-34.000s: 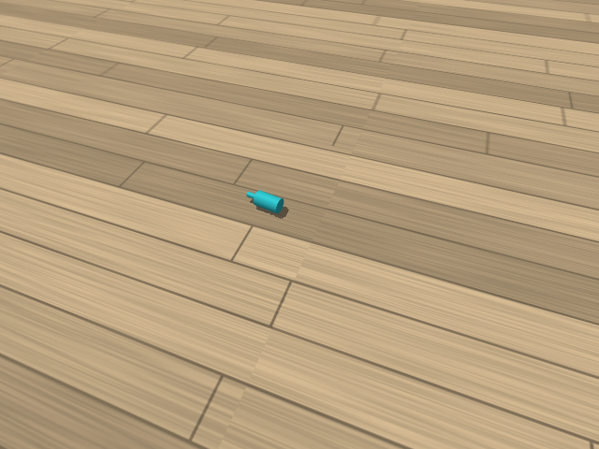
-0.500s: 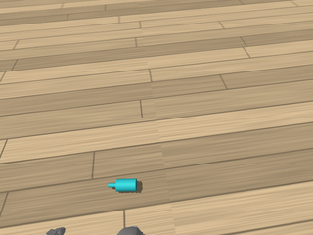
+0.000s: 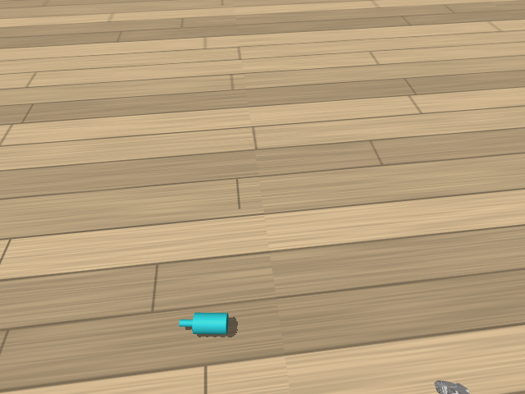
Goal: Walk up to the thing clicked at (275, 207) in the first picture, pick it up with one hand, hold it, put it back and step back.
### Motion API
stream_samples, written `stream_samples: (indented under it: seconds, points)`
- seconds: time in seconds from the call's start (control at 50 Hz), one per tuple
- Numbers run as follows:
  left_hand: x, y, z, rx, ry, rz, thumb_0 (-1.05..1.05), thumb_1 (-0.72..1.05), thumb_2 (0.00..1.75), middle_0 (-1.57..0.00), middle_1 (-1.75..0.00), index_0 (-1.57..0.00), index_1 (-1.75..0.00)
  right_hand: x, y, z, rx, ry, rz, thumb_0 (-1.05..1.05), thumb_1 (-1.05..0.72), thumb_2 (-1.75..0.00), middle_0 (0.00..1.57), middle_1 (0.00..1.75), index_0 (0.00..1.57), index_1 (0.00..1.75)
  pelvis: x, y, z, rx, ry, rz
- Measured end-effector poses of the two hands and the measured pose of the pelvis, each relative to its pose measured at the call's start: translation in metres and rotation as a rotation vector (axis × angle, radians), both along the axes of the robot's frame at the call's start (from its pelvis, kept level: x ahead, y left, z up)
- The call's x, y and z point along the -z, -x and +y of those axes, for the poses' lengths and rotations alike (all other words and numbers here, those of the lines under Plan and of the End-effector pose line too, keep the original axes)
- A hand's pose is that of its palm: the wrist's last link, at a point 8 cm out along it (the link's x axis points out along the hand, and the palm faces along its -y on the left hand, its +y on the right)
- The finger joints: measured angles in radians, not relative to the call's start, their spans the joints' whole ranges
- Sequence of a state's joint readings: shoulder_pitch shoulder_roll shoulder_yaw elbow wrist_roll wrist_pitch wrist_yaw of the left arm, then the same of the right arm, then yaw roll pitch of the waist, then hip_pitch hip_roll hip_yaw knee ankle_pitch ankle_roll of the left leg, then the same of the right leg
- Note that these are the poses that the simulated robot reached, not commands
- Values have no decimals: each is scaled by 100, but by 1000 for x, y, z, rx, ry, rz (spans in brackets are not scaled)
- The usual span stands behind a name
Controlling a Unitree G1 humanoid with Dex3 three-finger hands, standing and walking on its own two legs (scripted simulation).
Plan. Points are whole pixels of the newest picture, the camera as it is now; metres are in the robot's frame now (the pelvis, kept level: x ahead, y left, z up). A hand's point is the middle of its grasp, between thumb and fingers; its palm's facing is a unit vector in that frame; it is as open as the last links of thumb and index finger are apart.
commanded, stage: walk up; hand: left
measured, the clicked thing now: (203, 323) +0.46 +0.27 -0.73
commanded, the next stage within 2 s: none
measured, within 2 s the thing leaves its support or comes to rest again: neither
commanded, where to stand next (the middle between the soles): +0.08 +0.00 m, yaw +0 degrees
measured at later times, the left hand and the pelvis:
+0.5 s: hand out of the picture +0.08 +0.25 -0.15, palm faces -0.01 -0.95 -0.32, open 7.4 cm; pelvis +0.00 +0.00 +0.01, yaw +0 degrees
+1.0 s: hand out of the picture +0.04 +0.26 -0.16, palm faces +0.02 -0.91 -0.41, open 7.4 cm; pelvis -0.04 -0.03 -0.02, yaw +0 degrees
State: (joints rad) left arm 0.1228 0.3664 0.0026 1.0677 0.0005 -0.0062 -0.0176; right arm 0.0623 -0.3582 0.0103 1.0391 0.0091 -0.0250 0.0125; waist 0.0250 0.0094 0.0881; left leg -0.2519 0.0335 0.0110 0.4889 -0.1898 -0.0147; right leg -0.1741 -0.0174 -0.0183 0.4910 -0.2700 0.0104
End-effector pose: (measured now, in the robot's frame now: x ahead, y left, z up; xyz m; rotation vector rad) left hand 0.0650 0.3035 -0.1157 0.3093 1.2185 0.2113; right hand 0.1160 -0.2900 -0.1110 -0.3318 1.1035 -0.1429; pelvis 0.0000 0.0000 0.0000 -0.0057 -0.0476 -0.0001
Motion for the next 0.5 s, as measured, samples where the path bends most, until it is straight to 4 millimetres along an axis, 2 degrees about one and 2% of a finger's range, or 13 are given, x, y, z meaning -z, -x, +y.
stream_samples:
  seconds: [0.12,0.26,0.38,0.5]
  points:
    - [-6,-6,-2,-4,3,-4,1,91,90,-20,-29,-20,-30,-2,5,-1,17,-7,25,0,-90,-89,21,30,20,30,-6,-1,0,-1,1,-2]
    - [-7,-12,-4,-4,15,-1,1,91,90,-20,-29,-20,-30,-2,25,-4,46,6,83,0,-90,-89,21,30,20,30,-9,-2,1,0,1,2]
    - [-5,-12,-5,-4,22,14,1,91,90,-20,-29,-20,-30,-2,41,-7,69,17,124,0,-90,-89,21,30,20,30,-11,-3,2,-1,0,6]
    - [-3,-8,-5,-6,24,34,1,91,90,-20,-29,-20,-30,-2,48,-7,81,17,143,0,-90,-89,21,30,20,30,-11,-4,3,-2,1,11]
